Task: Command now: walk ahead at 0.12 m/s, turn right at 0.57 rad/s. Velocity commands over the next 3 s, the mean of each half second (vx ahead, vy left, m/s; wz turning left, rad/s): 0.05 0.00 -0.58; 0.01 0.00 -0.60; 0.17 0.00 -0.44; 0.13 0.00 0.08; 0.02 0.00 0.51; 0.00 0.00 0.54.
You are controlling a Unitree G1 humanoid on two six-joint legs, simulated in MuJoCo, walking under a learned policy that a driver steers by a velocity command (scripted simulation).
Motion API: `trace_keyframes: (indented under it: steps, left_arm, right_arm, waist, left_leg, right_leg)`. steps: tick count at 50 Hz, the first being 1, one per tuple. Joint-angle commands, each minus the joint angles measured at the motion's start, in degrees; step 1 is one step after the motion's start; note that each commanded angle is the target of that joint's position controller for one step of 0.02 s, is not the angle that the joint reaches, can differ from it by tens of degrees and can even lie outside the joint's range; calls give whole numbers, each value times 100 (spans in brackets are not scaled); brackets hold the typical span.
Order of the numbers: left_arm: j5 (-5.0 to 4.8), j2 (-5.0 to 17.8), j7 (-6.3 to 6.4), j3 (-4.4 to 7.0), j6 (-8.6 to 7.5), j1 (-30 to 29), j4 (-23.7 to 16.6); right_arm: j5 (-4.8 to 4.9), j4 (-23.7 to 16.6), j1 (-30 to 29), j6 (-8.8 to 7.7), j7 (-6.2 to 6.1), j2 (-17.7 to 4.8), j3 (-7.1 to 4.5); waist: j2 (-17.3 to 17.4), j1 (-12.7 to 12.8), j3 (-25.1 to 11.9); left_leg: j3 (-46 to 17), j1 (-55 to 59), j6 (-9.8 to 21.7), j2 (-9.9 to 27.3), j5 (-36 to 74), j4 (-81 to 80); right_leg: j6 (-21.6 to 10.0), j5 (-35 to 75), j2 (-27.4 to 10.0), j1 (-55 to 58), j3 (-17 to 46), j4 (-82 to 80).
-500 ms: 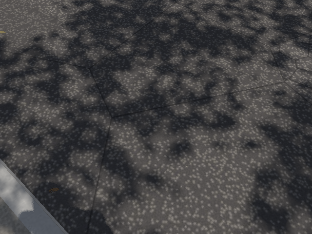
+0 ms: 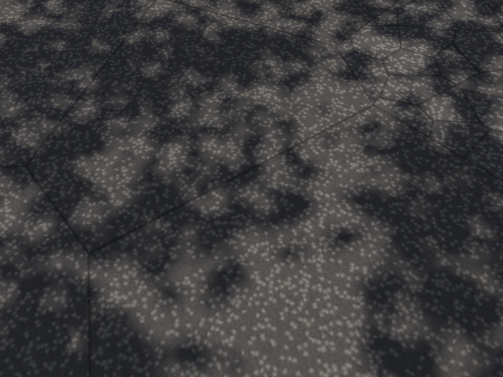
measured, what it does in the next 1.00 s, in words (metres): steps on the spot, turning right: left foot, then right foot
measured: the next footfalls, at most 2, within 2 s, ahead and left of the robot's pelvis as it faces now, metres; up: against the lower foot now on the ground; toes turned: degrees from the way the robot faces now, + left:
left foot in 0.38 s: +0.17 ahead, +0.16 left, +0.00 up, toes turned -19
right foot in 0.80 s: +0.05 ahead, -0.10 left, +0.00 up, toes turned -31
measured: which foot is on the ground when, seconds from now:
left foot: up 0.00-0.36, down 0.38-0.80, up 0.82-1.00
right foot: down 0.00-0.38, up 0.40-0.78, down 0.80-1.00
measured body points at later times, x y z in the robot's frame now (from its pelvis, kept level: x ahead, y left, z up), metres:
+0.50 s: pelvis +0.08 +0.05 +0.01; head +0.12 +0.06 +0.46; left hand +0.32 +0.28 -0.09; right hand +0.12 -0.26 -0.08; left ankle +0.13 +0.17 -0.73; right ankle +0.05 -0.06 -0.66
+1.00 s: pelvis +0.05 +0.01 +0.02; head +0.07 -0.04 +0.46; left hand +0.35 +0.15 -0.05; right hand +0.01 -0.32 -0.10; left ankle +0.14 +0.14 -0.64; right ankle +0.02 -0.08 -0.73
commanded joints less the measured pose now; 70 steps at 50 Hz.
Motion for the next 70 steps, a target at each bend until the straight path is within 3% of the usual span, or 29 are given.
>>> trace_keyframes:
  steps: [1, 5, 11, 16, 18, 19, 20, 21, 22, 24, 27, 32, 37, 39, 40, 41, 42, 43, 45, 48, 57, 60, 62, 63, 64, 65, 66, 67, 70]
  left_arm:
    - [57, 726, 92, 172, -10, -4, -500]
    - [34, 957, 220, 237, 25, 151, -582]
    - [-3, 955, 362, 218, 220, 87, -772]
    - [2, 936, 356, 205, 319, 153, -903]
    - [-67, 900, 373, 177, 380, 11, -997]
    - [-82, 751, 391, 133, 406, 102, -1039]
    - [-36, 367, 381, 48, 417, 484, -1025]
    - [-58, 759, 340, 168, 326, 317, -1279]
    - [2, 1196, 305, 297, 279, 417, -1148]
    - [-62, 1061, 321, 322, 392, 599, -868]
    - [-125, 675, 270, 198, 488, 396, -1018]
    - [-90, 470, 169, 75, 463, -111, -1393]
    - [-104, 629, 41, 159, 516, 93, -1436]
    - [-95, 647, 39, 234, 515, 552, -1267]
    - [-94, 931, 97, 339, 494, 801, -1231]
    - [-39, 1732, 194, 482, 455, 901, -1387]
    - [164, 1589, 123, 405, 312, 990, -1444]
    - [193, 1426, 92, 343, 206, 846, -1382]
    - [-7, 1078, 160, 227, 177, 302, -1361]
    - [14, 995, 253, 149, 233, 53, -1403]
    - [-6, 1188, 272, 214, 324, 126, -1369]
    - [-81, 1147, 226, 187, 344, 156, -1352]
    - [-93, 1002, 235, 110, 346, 42, -1335]
    - [-68, 756, 257, 28, 317, 131, -1312]
    - [-7, 288, 257, -121, 281, 268, -1300]
    - [-130, 535, 273, -32, 171, 29, -1590]
    - [-107, 904, 295, 74, 81, -34, -1508]
    - [-86, 1010, 269, 115, 56, 86, -1372]
    - [-16, 719, 169, 63, -43, 93, -1203]
  right_arm:
    - [-73, -313, 407, 141, -99, -672, -195]
    - [-116, -424, 329, 223, -179, -483, -150]
    - [-66, -657, -179, 232, -158, -504, -130]
    - [-5, -733, -107, 59, -38, -565, -132]
    - [7, -644, 293, 5, 38, -596, -164]
    - [-48, -599, 511, 1, 51, -833, -239]
    - [-146, -677, 443, 66, 17, -1233, -313]
    - [-352, -700, 432, 111, 45, -1365, -342]
    - [-303, -903, 140, 105, 24, -1052, -283]
    - [-147, -1045, -157, 147, -24, -681, -195]
    - [-105, -1072, -51, 239, -89, -684, -176]
    - [-97, -1101, 208, 351, -121, -1020, -314]
    - [71, -1115, 111, 322, 5, -1182, -385]
    - [163, -1054, 126, 306, 25, -1032, -352]
    - [72, -951, 451, 290, 61, -770, -289]
    - [-289, -1259, 423, 277, 111, -332, -116]
    - [-177, -1428, -176, 233, 59, -623, -198]
    - [-29, -1461, -418, 247, 19, -817, -255]
    - [-71, -1301, -261, 305, -75, -856, -304]
    - [-88, -1251, 36, 318, -53, -773, -310]
    - [-27, -1414, -250, 220, 71, -587, -205]
    - [54, -1450, -139, 137, 154, -636, -228]
    - [79, -1332, 271, 53, 203, -548, -232]
    - [16, -1279, 512, 14, 194, -615, -253]
    - [-126, -1246, 1000, -14, 175, -833, -270]
    - [-275, -1104, 1306, -60, 245, -1408, -404]
    - [-193, -1197, 965, -142, 239, -1160, -361]
    - [-77, -1212, 768, -161, 179, -887, -276]
    - [-28, -1148, 891, -157, 81, -727, -183]
  waist:
    - [-241, -198, -1180]
    - [-465, -175, -1363]
    - [-784, 33, -1177]
    - [-1000, 77, -1200]
    - [-975, -204, -1191]
    - [-702, -230, -1247]
    - [686, 89, -1321]
    - [1938, 91, -1039]
    - [1276, 107, -996]
    - [641, 168, -904]
    - [790, 18, -687]
    - [1094, -301, -893]
    - [1181, -198, -879]
    - [939, 54, -947]
    - [150, 70, -1070]
    - [-1908, -134, -1128]
    - [-1537, 363, -1497]
    - [-1056, 343, -1254]
    - [-702, 57, -935]
    - [-846, -145, -1031]
    - [-930, 82, -946]
    - [-981, 82, -971]
    - [-958, -198, -876]
    - [-718, -278, -926]
    - [255, -337, -1201]
    - [1399, -312, -576]
    - [1051, -220, -79]
    - [916, -110, 64]
    - [702, -159, 1]
  left_leg:
    - [-352, -597, 28, 230, 511, -281]
    - [-379, -634, -136, 66, 898, -1217]
    - [-548, -614, -246, -100, 1372, -2410]
    - [-529, -15, -109, -302, 1105, -3478]
    - [-389, 786, 49, -301, 1772, -4711]
    - [-670, 1481, 227, 222, 2284, -5148]
    - [-1780, 2125, 741, 1581, 3303, -5299]
    - [-3055, 1890, 1709, 2290, 4203, -5511]
    - [-2677, 1858, 1801, 2261, 4371, -5383]
    - [-1492, 1874, 1275, 1520, 4143, -5135]
    - [-741, 1810, 1293, 1214, 4056, -5283]
    - [-369, 2168, 1441, 1481, 3964, -5305]
    - [-136, 1918, 1284, 1682, 3649, -5072]
    - [205, 1532, 880, 1505, 3231, -4433]
    - [676, 773, 423, 1176, 2385, -3508]
    - [1034, -1072, -169, 368, -853, -1513]
    - [47, -1499, -221, 21, -1095, -507]
    - [-174, -1546, -135, 107, -655, -182]
    - [-287, -1506, -69, 234, 250, -455]
    - [-215, -970, -158, 19, 921, -546]
    - [-368, -211, -162, -299, 845, -2829]
    - [-287, 343, 15, -397, 816, -3570]
    - [-99, 1276, 227, -360, 1418, -4635]
    - [-331, 1999, 407, -15, 1466, -4934]
    - [-1522, 2747, 782, 1116, 656, -5337]
    - [-3586, 2457, 1586, 1934, -783, -6103]
    - [-3744, 2127, 1787, 2060, -1368, -6246]
    - [-3224, 2119, 1602, 1796, -1210, -6226]
    - [-2136, 2241, 1307, 1289, -29, -6314]
  right_leg:
    - [-1101, 1654, -1511, 1188, 1996, -1212]
    - [-1012, 1664, -1330, 1128, 1906, -1143]
    - [-701, -642, -1085, 1081, 2403, -1194]
    - [-642, 156, -1104, 1379, 2907, -813]
    - [-425, 475, -889, 1239, 2908, -503]
    - [-166, -75, -611, 806, 2677, -108]
    - [187, -2019, 130, -3, 1659, 1255]
    - [463, -3209, 564, -1051, 966, 2358]
    - [631, -2872, 165, -1134, 1104, 3338]
    - [850, -2212, 35, -1139, 907, 3935]
    - [1058, -1680, -124, -1186, 496, 3928]
    - [1105, -1633, -518, -625, 116, 2317]
    - [742, -1329, -468, 410, -278, 808]
    - [412, -418, -249, 1390, -395, -428]
    - [168, 725, -587, 2345, 282, -812]
    - [-643, 3170, -2297, 3282, 2600, -668]
    - [-1562, 3077, -2737, 2786, 3111, -832]
    - [-1401, 2383, -2396, 2532, 2661, -960]
    - [-802, 1541, -1819, 2163, 2042, -967]
    - [-755, 1509, -1518, 1727, 1819, -1031]
    - [-786, 400, -1372, 1551, 2640, -866]
    - [-750, -1559, -1193, 1309, 3054, -1046]
    - [-529, -2529, -931, 833, 2971, -912]
    - [-262, -2857, -687, 330, 2724, -521]
    - [142, -3224, -128, -349, 1898, 1099]
    - [298, -3091, 417, -1722, 1156, 2141]
    - [380, -2565, -39, -2028, 1371, 2837]
    - [440, -2060, -130, -2125, 1317, 3030]
    - [625, -1071, -394, -2062, 883, 3114]
Over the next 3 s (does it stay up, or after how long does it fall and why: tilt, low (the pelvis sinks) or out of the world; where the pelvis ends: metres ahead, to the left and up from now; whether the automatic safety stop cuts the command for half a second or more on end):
stays up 0.19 -0.14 0.01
